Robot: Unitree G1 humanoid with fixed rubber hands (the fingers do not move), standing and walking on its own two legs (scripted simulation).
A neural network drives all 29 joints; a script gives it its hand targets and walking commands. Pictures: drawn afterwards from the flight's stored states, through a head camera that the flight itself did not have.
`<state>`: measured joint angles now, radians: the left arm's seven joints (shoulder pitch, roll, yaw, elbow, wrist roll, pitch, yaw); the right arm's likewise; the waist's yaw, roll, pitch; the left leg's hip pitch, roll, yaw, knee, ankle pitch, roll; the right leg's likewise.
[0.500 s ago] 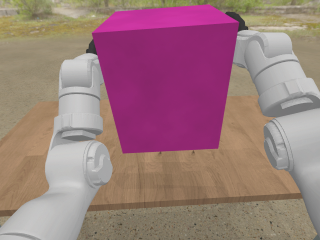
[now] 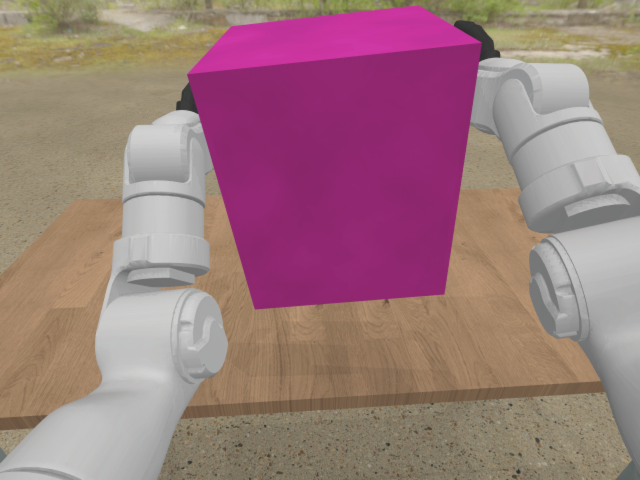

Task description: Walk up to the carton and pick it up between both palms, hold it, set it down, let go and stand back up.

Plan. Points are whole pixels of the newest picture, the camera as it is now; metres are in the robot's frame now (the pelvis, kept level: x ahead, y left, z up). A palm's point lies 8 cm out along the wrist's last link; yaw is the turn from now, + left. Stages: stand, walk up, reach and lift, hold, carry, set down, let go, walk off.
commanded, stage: hold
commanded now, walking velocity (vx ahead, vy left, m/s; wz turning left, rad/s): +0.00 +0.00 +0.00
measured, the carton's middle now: (336, 158) +0.36 -0.01 +0.32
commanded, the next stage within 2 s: none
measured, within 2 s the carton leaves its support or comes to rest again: neither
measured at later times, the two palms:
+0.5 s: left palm (191, 133) +0.37 +0.15 +0.34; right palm (474, 92) +0.36 -0.15 +0.38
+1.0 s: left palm (194, 132) +0.38 +0.15 +0.34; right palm (476, 92) +0.36 -0.15 +0.38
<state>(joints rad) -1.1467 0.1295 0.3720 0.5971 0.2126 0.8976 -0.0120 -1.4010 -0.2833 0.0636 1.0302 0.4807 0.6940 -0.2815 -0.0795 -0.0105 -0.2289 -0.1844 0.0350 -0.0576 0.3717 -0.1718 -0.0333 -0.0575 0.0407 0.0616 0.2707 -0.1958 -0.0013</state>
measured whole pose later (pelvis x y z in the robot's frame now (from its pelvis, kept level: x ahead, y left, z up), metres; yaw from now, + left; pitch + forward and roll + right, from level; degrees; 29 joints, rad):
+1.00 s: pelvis +0.00 +0.00 +0.00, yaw +0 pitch -1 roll -1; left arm -1.14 0.14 0.37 0.61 0.20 0.89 -0.01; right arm -1.39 -0.28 0.09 1.02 0.49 0.70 -0.29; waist -0.08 0.00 -0.24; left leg -0.18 0.04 -0.06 0.37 -0.18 -0.03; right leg -0.04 0.04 0.06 0.26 -0.20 0.00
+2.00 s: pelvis +0.00 +0.00 +0.00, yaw +0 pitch -1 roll -1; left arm -1.16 0.14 0.38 0.64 0.21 0.89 -0.01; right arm -1.40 -0.28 0.09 1.06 0.49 0.69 -0.28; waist -0.08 0.00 -0.24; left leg -0.18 0.03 -0.07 0.38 -0.18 -0.03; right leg -0.05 0.04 0.06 0.27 -0.20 0.00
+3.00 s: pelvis +0.00 +0.00 +0.00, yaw +0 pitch -1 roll -1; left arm -1.13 0.12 0.37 0.62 0.21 0.88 -0.01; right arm -1.40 -0.28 0.09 1.05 0.50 0.69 -0.28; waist -0.08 0.00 -0.24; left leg -0.18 0.03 -0.06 0.38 -0.18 -0.03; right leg -0.05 0.04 0.06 0.26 -0.20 0.00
